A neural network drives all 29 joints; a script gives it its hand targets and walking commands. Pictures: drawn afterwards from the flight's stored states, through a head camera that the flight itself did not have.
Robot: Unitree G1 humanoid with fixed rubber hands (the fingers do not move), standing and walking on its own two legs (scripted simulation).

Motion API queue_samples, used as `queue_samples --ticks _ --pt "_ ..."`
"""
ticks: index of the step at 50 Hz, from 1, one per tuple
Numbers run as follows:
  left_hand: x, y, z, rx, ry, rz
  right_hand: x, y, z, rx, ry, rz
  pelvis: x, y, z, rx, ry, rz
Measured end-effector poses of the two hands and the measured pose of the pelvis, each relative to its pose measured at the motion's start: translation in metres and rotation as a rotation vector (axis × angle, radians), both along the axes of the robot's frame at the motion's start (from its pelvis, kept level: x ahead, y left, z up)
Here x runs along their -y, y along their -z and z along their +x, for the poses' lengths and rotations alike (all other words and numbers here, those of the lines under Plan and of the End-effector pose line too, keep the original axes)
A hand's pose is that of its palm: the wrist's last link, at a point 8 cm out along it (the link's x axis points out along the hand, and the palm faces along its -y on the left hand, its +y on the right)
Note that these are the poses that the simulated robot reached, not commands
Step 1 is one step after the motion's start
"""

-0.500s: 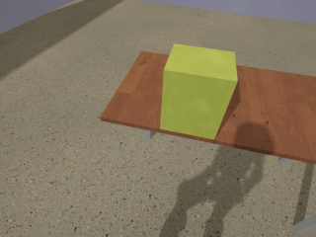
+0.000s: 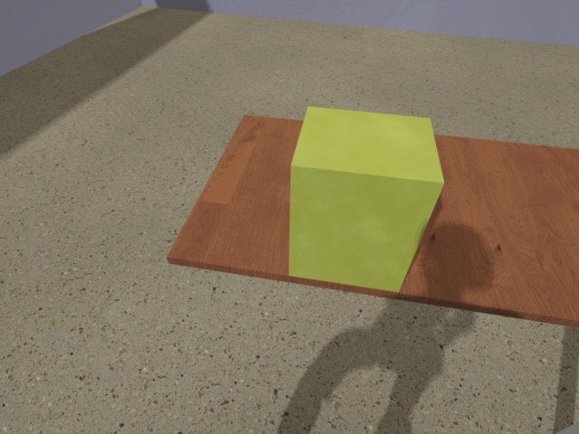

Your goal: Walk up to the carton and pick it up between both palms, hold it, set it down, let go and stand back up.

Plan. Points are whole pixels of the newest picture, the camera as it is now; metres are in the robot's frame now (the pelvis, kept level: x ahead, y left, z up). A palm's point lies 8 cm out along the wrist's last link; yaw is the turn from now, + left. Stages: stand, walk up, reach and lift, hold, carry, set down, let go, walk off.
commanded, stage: walk up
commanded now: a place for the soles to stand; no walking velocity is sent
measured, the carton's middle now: (354, 202) +0.49 -0.07 +0.08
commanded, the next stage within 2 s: stand in 1.64 s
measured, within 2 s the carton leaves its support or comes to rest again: neither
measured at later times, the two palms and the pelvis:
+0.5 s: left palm (190, 399) +0.22 +0.17 -0.11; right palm out of the picture +0.10 -0.25 -0.13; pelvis +0.05 -0.01 -0.01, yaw -9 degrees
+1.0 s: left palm out of the picture +0.17 +0.16 -0.12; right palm out of the picture +0.10 -0.26 -0.12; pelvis +0.06 -0.04 +0.00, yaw -7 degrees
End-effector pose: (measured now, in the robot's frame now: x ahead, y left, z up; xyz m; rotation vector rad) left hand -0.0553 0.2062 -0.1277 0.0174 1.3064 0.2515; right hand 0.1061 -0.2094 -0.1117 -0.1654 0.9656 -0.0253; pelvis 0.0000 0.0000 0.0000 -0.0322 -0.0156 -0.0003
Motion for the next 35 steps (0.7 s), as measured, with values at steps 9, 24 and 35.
queue_samples --ticks 9,24,35 --pt "-0.039 0.018 0.118 0.053 0.189 0.02 -0.03 -0.006 0.026 0.044 0.155 -0.015 -0.018 0.006 0.034 0.018 0.073 0.025" --pt "0.027 -0.017 0.276 0.378 0.39 0.033 0.034 0.015 -0.006 -0.056 0.286 -0.016 0.008 0.01 0.044 0.013 0.161 0.044" --pt "0.066 -0.02 0.279 0.365 0.387 -0.049 0.04 0.01 -0.017 -0.098 0.264 0.008 0.026 0.0 0.051 0.018 0.15 0.047"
